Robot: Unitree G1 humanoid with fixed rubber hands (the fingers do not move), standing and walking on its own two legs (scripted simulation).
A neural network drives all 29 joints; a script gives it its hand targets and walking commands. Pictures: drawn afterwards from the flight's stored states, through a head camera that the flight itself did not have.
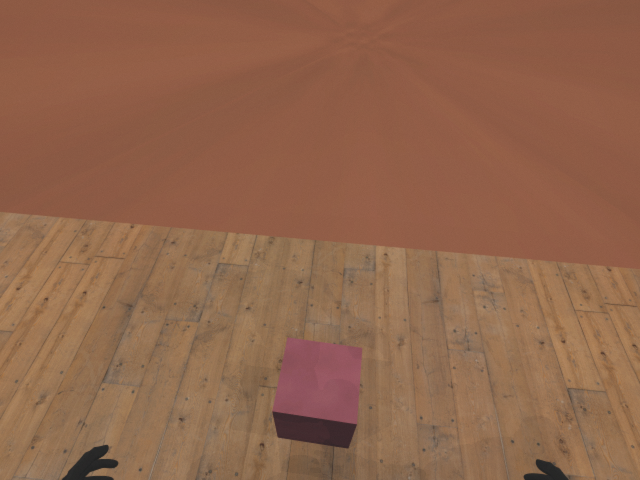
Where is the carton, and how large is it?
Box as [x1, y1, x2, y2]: [272, 337, 361, 448]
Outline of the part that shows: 287,337 272,410 278,437 347,448 356,425 361,348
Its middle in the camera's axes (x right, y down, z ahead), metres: -0.01 +0.44 +1.11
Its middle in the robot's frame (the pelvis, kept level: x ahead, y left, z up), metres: +0.44 +0.00 -0.66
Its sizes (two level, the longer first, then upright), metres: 0.210 0.200 0.250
